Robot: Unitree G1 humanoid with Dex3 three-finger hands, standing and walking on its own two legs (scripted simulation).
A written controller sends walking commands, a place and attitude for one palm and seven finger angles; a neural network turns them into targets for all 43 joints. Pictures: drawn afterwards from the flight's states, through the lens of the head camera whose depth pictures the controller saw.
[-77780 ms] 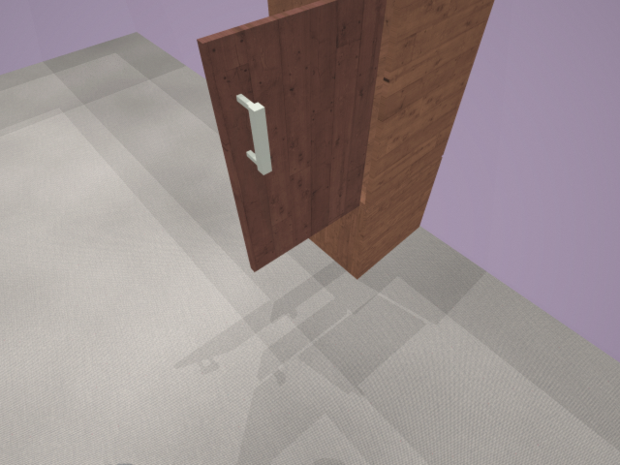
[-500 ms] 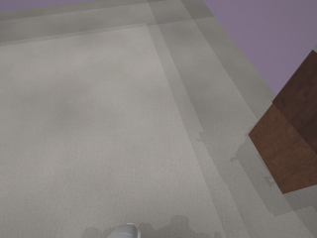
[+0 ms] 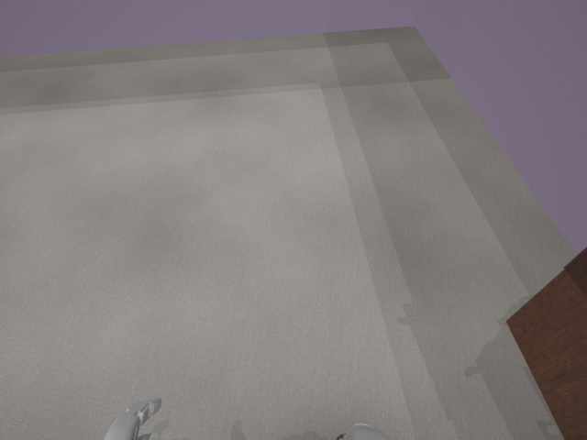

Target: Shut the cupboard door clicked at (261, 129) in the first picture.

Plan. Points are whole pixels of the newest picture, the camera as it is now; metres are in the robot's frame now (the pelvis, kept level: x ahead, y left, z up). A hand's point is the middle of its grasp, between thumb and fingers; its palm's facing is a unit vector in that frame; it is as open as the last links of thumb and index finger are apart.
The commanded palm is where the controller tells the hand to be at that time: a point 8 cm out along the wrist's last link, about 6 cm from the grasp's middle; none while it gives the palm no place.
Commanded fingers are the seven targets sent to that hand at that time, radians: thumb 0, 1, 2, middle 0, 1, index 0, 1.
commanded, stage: walk to a spot facing it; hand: left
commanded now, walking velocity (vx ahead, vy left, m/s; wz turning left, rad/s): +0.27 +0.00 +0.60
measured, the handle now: out of the picture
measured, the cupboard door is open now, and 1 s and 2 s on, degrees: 5 5 5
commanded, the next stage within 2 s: turn to face it in 0.46 s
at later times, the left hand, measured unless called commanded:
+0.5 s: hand out of the picture +0.06 +0.17 -0.18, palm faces +0.40 -0.90 -0.20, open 7.3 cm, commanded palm none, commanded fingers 0.00 0.90 0.90 -0.20 -0.30 -0.20 -0.30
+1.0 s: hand (150, 420) +0.18 +0.24 -0.17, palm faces +0.29 -0.94 -0.18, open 7.4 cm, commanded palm none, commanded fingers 0.00 0.90 0.90 -0.20 -0.30 -0.20 -0.30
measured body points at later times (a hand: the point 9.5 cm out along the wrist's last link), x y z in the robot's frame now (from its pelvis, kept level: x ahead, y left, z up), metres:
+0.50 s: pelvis +0.13 +0.00 -0.01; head +0.18 +0.04 +0.44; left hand +0.04 +0.22 -0.16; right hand +0.35 -0.18 -0.14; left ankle +0.17 +0.10 -0.72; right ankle +0.10 -0.12 -0.73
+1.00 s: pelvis +0.18 +0.05 +0.01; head +0.21 +0.07 +0.46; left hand +0.17 +0.29 -0.15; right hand +0.31 -0.17 -0.13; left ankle +0.17 +0.10 -0.73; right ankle +0.20 -0.09 -0.69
